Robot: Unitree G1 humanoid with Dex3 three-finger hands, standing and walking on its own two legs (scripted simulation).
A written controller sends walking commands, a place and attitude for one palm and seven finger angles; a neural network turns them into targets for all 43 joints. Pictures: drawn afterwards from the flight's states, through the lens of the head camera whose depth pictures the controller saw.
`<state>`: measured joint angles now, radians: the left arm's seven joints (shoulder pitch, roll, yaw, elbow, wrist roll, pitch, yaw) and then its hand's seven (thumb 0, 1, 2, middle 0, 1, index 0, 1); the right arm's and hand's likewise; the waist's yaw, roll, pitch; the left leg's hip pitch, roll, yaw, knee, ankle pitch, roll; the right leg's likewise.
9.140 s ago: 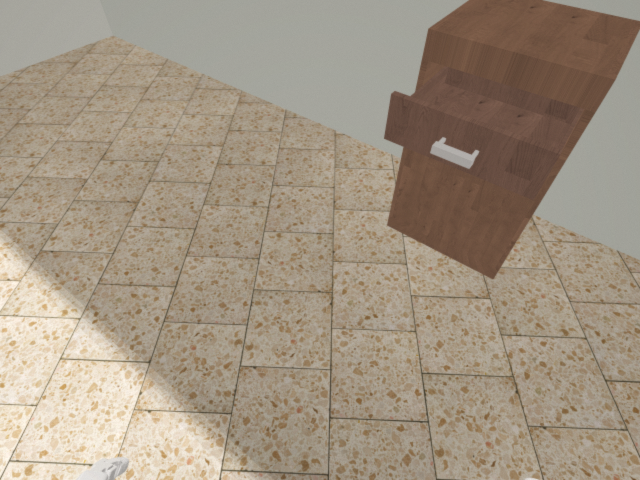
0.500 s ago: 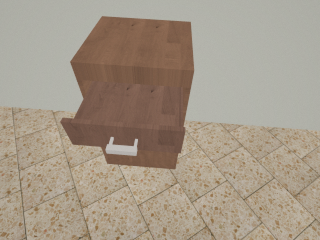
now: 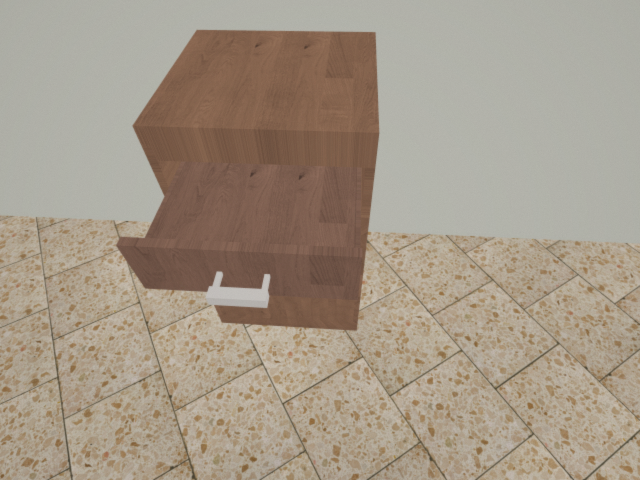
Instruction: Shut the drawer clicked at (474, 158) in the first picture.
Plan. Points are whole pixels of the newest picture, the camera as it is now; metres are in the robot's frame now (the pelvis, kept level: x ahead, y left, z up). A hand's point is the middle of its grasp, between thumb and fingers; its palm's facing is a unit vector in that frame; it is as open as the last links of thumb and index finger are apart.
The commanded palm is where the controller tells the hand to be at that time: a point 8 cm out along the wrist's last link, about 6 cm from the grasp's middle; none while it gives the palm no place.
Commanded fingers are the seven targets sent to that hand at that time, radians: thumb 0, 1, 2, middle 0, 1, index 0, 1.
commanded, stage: come to a stop and stand still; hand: left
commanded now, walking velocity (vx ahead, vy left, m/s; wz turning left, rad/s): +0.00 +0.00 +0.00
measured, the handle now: (240, 287) +0.44 +0.18 -0.12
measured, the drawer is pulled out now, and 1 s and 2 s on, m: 0.23 0.23 0.23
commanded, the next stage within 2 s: look again from close up in 0.64 s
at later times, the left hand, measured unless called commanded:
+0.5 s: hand out of the picture +0.02 +0.14 -0.17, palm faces +0.02 -0.98 -0.21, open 7.3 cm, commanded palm none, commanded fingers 0.00 0.90 0.90 -0.20 -0.30 -0.20 -0.30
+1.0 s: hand out of the picture +0.00 +0.13 -0.17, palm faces +0.04 -0.98 -0.18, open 7.4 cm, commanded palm none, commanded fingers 0.00 0.90 0.90 -0.20 -0.30 -0.20 -0.30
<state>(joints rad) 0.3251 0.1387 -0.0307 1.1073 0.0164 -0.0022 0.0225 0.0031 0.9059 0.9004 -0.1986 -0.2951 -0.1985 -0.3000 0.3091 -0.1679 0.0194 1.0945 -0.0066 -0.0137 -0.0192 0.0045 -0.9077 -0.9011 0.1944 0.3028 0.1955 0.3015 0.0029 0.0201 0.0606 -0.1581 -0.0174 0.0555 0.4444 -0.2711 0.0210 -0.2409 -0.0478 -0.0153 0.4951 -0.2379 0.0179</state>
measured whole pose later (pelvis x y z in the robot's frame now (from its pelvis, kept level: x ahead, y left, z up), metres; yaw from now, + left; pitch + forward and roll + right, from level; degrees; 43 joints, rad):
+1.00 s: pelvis +0.01 -0.03 +0.00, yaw +1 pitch -2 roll +1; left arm 0.29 0.13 -0.01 1.12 0.01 -0.01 0.03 0.01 0.91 0.90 -0.20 -0.30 -0.20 -0.30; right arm 0.29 -0.12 0.02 1.14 -0.01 -0.02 -0.03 0.00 -0.91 -0.90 0.19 0.30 0.19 0.30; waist 0.01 0.00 0.06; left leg -0.12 0.03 0.02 0.41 -0.26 -0.03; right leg -0.19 -0.01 -0.06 0.46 -0.24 -0.03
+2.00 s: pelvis +0.09 +0.00 -0.01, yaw +1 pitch -1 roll +1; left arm 0.29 0.12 0.01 1.10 0.02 0.01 0.04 0.01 0.92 0.90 -0.20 -0.30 -0.20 -0.30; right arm 0.26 -0.12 -0.01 1.12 -0.01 -0.01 -0.06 0.04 -0.95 -0.90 0.20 0.30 0.20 0.30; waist 0.02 -0.04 0.07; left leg -0.19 0.01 0.10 0.52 -0.31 0.02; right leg -0.14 -0.05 -0.07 0.54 -0.38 0.01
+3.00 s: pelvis +0.06 -0.01 +0.00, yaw +1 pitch -1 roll -1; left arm 0.35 0.09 -0.02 1.11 0.02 -0.03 0.04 0.00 0.90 0.90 -0.20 -0.30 -0.20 -0.30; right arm 0.31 -0.13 0.00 1.08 -0.02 -0.01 -0.02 0.02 -0.92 -0.90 0.19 0.30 0.19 0.30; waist -0.02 0.02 0.04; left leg -0.26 0.04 0.05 0.56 -0.29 0.00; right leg -0.18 0.01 -0.09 0.51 -0.32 -0.03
